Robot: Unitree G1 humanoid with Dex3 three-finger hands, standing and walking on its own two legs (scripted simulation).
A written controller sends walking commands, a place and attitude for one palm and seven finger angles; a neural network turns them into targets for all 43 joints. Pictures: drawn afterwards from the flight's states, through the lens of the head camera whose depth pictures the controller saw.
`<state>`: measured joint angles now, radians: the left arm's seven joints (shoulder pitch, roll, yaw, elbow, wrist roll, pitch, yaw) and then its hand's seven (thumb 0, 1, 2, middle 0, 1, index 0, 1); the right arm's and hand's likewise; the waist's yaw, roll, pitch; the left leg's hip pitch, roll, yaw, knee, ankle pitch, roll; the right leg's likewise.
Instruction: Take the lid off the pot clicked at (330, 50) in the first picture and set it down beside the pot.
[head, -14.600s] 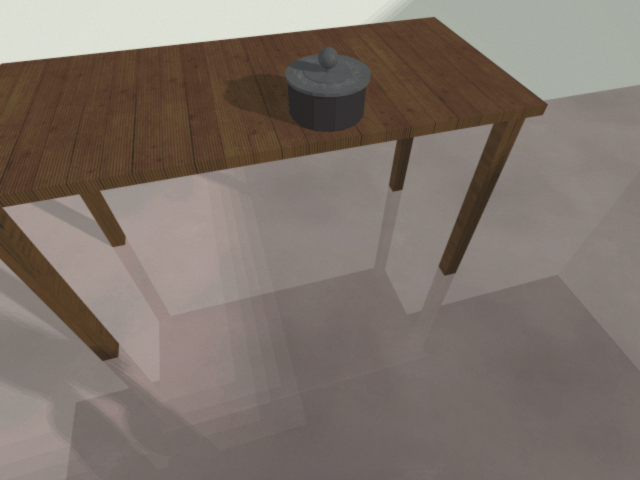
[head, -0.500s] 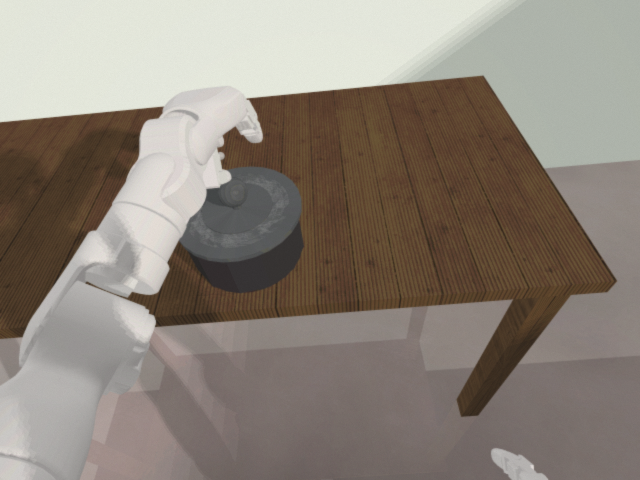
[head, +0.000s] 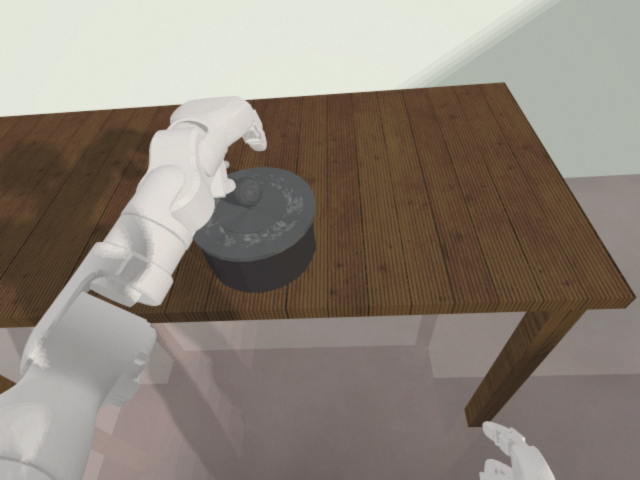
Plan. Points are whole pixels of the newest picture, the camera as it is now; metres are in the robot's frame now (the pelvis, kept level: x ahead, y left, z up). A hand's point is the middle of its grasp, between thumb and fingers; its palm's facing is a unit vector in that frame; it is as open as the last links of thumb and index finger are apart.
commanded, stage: move the open hand above the knob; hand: left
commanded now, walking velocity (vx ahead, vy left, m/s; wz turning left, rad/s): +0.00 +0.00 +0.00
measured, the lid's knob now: (247, 192) +0.49 +0.11 +0.10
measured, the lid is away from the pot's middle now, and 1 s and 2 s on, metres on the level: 0.00 0.00 0.00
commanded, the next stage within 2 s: lower the open fingers around the knob in 0.22 s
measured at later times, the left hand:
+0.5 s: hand (221, 164) +0.45 +0.12 +0.18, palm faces -0.26 -0.08 -0.96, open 10.1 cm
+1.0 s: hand (238, 191) +0.45 +0.11 +0.14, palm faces -0.32 -0.06 -0.95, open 10.1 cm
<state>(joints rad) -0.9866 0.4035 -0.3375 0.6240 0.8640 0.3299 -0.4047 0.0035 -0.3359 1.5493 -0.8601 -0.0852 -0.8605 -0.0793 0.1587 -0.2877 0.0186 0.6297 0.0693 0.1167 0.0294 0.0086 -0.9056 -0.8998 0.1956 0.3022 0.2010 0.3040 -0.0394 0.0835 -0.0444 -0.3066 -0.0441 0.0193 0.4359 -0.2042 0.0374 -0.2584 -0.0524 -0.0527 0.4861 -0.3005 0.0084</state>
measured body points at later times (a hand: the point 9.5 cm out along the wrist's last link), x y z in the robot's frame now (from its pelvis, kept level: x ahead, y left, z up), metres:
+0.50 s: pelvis -0.01 +0.00 +0.00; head +0.01 -0.04 +0.45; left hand +0.46 +0.12 +0.23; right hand +0.12 -0.25 -0.13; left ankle +0.01 +0.10 -0.74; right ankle -0.04 -0.12 -0.74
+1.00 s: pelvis +0.00 +0.00 +0.00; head +0.02 -0.03 +0.45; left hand +0.46 +0.11 +0.19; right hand +0.12 -0.25 -0.13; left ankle +0.01 +0.10 -0.74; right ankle -0.04 -0.12 -0.74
